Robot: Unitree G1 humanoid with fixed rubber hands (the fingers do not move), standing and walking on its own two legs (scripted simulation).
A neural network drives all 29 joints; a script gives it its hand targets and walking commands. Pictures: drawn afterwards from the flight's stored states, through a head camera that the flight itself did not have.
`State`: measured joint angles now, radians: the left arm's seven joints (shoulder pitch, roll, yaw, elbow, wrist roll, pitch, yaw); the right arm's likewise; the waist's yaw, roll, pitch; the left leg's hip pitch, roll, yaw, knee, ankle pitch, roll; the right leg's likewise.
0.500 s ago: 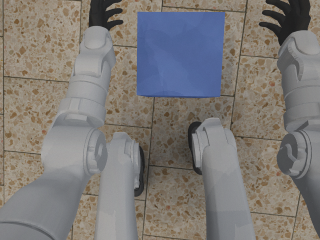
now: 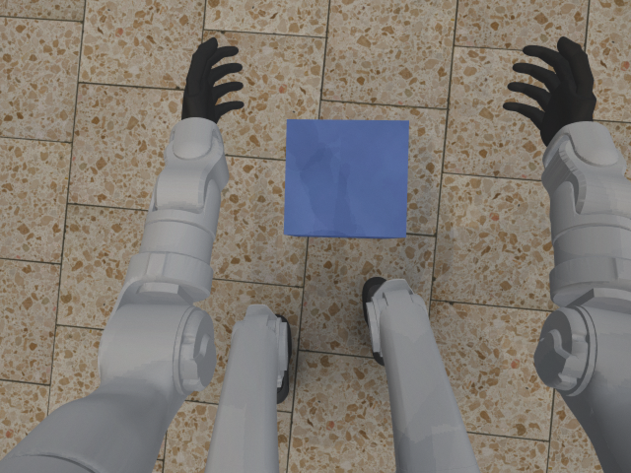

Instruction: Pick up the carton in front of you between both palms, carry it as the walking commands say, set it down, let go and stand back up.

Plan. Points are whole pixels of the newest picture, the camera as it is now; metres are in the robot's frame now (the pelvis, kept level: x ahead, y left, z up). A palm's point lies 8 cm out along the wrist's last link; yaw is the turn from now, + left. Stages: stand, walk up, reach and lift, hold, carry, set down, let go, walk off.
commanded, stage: set down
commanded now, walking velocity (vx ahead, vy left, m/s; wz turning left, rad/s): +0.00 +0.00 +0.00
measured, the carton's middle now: (343, 188) +0.45 -0.08 -0.45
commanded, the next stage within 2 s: let go in 0.12 s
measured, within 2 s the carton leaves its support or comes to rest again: neither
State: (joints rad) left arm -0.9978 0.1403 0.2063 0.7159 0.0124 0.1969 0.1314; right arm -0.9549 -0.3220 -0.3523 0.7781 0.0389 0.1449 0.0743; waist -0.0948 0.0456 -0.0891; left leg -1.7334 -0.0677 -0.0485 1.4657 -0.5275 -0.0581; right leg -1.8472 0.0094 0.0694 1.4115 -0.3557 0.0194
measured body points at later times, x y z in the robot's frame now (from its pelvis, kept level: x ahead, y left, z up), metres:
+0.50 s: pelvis +0.05 -0.02 +0.13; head +0.28 -0.05 +0.51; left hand +0.43 +0.13 +0.01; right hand +0.37 -0.30 +0.01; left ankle +0.06 +0.14 -0.54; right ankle +0.11 -0.12 -0.54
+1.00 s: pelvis +0.10 +0.02 +0.20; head +0.15 +0.01 +0.65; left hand +0.30 +0.23 +0.12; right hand +0.25 -0.23 +0.12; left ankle +0.06 +0.14 -0.54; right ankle +0.11 -0.12 -0.54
